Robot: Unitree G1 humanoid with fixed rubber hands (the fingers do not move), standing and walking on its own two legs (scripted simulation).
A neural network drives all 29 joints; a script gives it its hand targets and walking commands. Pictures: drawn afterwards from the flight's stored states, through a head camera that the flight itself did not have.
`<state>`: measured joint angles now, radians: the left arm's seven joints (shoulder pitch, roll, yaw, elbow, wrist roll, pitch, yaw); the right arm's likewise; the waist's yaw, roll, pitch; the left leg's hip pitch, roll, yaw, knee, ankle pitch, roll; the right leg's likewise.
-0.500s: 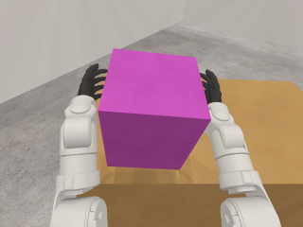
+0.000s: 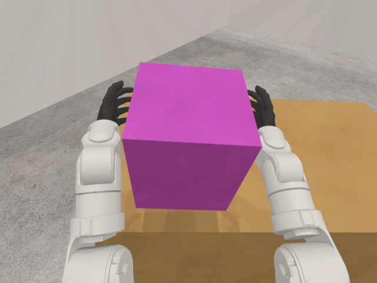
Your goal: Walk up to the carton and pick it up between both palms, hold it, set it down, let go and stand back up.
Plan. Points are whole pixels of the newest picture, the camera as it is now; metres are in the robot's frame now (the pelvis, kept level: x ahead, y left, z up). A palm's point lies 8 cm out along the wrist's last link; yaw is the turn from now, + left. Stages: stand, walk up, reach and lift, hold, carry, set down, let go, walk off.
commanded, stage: hold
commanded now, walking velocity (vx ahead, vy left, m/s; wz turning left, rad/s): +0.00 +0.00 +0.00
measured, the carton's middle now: (186, 142) +0.38 +0.01 +0.14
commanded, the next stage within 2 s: none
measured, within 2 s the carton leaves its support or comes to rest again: neither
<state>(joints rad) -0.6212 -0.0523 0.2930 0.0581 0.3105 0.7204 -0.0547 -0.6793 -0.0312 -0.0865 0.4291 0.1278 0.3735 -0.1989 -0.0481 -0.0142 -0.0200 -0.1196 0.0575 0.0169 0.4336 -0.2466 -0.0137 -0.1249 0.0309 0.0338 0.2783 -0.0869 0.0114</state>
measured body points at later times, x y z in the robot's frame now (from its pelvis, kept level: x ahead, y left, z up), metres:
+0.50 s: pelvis -0.01 +0.00 +0.00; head -0.04 +0.02 +0.45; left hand +0.37 +0.16 +0.20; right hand +0.38 -0.15 +0.20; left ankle +0.00 +0.12 -0.75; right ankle +0.05 -0.13 -0.75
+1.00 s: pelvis +0.00 +0.00 +0.00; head -0.03 +0.02 +0.45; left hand +0.38 +0.16 +0.20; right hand +0.39 -0.14 +0.19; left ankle +0.00 +0.12 -0.75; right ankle +0.05 -0.13 -0.75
